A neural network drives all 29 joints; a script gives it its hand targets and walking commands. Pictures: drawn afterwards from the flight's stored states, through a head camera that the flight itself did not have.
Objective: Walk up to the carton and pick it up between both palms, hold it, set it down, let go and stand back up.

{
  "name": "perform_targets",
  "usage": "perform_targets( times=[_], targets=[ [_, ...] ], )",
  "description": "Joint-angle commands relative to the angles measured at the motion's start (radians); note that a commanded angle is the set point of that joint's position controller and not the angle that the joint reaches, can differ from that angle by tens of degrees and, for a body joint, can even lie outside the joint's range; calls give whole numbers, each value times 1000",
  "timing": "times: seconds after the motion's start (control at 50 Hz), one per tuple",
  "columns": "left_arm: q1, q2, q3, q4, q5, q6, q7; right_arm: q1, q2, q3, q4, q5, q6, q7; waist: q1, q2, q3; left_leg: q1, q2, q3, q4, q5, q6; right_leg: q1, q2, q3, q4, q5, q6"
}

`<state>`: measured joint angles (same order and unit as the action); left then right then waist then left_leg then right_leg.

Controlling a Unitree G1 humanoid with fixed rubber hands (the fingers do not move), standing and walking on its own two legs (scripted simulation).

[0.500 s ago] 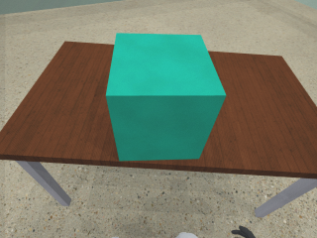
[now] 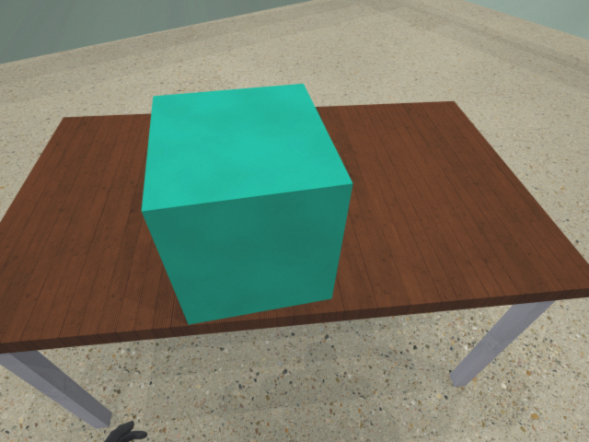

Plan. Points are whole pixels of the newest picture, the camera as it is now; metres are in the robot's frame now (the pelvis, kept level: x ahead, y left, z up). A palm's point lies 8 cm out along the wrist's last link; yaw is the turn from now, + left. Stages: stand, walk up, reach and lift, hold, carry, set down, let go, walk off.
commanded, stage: walk up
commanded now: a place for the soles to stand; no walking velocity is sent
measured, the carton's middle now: (246, 202) +0.53 +0.08 +0.03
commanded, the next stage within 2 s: reach and lift in 1.56 s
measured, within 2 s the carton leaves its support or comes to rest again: neither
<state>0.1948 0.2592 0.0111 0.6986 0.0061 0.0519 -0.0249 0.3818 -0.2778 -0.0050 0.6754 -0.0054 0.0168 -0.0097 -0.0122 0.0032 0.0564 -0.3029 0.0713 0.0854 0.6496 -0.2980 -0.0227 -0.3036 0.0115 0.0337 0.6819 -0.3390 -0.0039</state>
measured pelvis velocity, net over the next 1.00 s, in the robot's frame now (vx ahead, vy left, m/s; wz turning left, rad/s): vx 0.05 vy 0.01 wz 0.00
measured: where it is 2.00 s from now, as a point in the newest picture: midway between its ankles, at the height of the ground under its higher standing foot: outside the picture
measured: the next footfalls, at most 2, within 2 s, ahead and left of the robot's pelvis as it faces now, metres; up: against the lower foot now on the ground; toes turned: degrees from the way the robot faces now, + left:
none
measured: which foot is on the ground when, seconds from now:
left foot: down 0.00-1.00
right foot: down 0.00-1.00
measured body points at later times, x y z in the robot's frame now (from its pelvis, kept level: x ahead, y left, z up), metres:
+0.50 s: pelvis +0.02 +0.00 +0.01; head +0.02 -0.01 +0.46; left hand +0.11 +0.25 -0.11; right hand +0.09 -0.27 -0.10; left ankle +0.03 +0.14 -0.72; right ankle +0.02 -0.12 -0.72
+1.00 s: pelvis +0.05 +0.01 +0.01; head +0.05 +0.01 +0.46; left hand +0.16 +0.26 -0.11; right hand +0.13 -0.25 -0.11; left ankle +0.03 +0.14 -0.72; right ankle +0.02 -0.12 -0.72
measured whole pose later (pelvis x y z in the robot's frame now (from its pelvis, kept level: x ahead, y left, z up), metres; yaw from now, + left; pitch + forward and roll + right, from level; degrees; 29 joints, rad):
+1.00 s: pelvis +0.05 +0.01 +0.01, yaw +0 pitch -1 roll +0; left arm 0.25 0.26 0.00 0.73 0.01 0.02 -0.02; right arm 0.35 -0.26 -0.01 0.66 -0.01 0.00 0.00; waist 0.00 0.00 0.03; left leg -0.21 0.06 0.09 0.58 -0.34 -0.02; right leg -0.21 0.00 0.04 0.59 -0.36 0.00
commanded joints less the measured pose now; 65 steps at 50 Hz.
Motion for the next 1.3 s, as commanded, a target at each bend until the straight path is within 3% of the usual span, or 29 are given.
perform_targets(
  times=[0.0,0.08,0.34,0.36,0.4,0.44,0.54,0.6,0.9,1.28],
  targets=[
    [5,163,48,-66,-4,-37,-4,-23,-176,-59,-125,2,-32,3,25,8,18,-88,83,-140,-242,-108,66,38,-85,136,-193,94,-60],
    [-14,157,42,-58,-9,-48,-3,36,-153,-55,-108,1,-41,7,3,-15,-49,47,54,-94,-192,2,61,-4,-99,141,-232,89,-69],
    [3,158,42,-43,-7,-43,-6,18,-159,-60,-120,-4,-39,-2,8,-15,-56,73,67,-89,-188,58,66,-7,-87,121,-236,144,-63],
    [40,132,39,-43,2,-54,-4,40,-137,-55,-108,-7,-36,6,12,1,-93,86,31,-65,-167,-54,62,0,-96,140,-278,-22,-63],
    [22,152,44,-47,1,-56,2,36,-120,-53,-110,-11,-35,8,6,-43,-26,81,14,-63,-159,-67,56,-69,-111,173,-329,-134,-70],
    [16,147,41,-52,-1,-58,5,39,-130,-55,-109,-11,-40,8,0,-48,6,88,25,-81,-172,-28,60,-98,-104,158,-326,-90,-64],
    [52,137,34,-51,2,-70,5,42,-150,-54,-96,-8,-57,7,9,-15,-61,90,59,-98,-179,150,69,24,-81,93,-223,211,-53],
    [61,135,32,-52,2,-69,8,38,-148,-52,-94,-6,-54,7,12,-5,-79,96,60,-88,-169,212,73,56,-81,80,-194,279,-52],
    [51,136,33,-60,2,-59,16,10,-141,-53,-97,-3,-39,5,8,-1,-61,119,60,-72,-155,300,81,76,-76,61,-167,348,-42],
    [53,141,38,-60,0,-60,16,-17,-134,-58,-85,-5,-33,5,7,-12,-46,140,49,-58,-164,253,71,76,-76,69,-196,330,-46]
  ],
)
